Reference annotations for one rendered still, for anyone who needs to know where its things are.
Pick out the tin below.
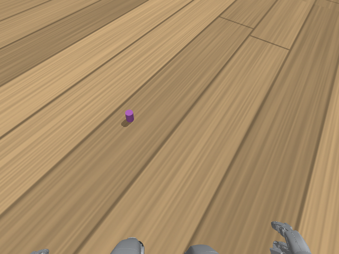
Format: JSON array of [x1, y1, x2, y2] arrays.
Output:
[[125, 110, 134, 122]]

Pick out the right robot hand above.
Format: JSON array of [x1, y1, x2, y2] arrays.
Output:
[[270, 221, 311, 254]]

